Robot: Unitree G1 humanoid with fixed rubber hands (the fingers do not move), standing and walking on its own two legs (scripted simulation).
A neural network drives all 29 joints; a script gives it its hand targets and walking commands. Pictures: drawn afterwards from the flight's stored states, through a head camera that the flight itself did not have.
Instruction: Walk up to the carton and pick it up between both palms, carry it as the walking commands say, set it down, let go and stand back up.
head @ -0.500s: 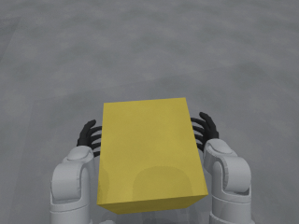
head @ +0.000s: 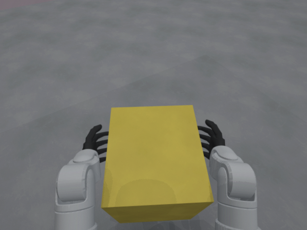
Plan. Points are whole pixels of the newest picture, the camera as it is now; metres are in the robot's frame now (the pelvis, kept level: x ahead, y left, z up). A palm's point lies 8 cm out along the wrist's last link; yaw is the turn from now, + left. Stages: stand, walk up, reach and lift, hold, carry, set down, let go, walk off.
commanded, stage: carry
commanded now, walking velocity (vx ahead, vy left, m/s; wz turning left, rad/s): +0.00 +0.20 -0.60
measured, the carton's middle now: (153, 167) +0.28 +0.00 +0.00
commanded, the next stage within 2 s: none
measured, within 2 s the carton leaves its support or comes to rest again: neither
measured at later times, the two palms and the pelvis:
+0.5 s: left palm (60, 163) +0.25 +0.21 +0.08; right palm (190, 177) +0.21 -0.07 +0.11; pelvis -0.03 +0.12 +0.01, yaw -14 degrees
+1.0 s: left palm (51, 166) +0.24 +0.22 +0.10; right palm (189, 197) +0.17 -0.06 +0.12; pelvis -0.05 +0.15 +0.02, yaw -16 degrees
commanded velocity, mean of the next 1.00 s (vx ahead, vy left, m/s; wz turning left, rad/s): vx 0.00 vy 0.05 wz -0.16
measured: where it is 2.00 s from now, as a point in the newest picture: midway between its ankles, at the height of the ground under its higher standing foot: outside the picture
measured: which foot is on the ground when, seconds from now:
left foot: up 0.00-0.38, down 0.40-1.00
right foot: down 0.00-0.40, up 0.42-0.68, down 0.70-1.00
